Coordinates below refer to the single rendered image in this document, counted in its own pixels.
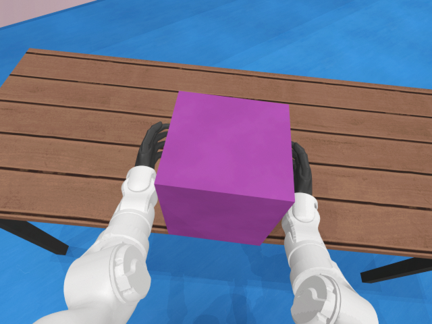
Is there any right robot hand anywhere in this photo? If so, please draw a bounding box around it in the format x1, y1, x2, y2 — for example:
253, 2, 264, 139
291, 141, 313, 196

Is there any right robot upper arm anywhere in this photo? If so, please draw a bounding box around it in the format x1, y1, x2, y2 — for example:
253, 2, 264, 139
291, 275, 379, 324

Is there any robot left forearm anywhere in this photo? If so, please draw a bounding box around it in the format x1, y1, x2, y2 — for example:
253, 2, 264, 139
64, 166, 158, 304

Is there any robot right forearm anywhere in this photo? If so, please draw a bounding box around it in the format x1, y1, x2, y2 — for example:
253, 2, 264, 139
281, 192, 359, 295

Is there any carton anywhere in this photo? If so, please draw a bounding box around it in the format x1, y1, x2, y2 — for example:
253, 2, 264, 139
154, 91, 295, 246

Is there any left robot hand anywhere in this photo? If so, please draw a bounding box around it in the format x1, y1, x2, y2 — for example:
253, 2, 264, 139
135, 121, 170, 169

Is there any table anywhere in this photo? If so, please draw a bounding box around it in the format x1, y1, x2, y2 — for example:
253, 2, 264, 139
0, 48, 432, 284

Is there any left robot upper arm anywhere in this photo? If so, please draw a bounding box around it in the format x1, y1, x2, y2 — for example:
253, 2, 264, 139
33, 243, 151, 324

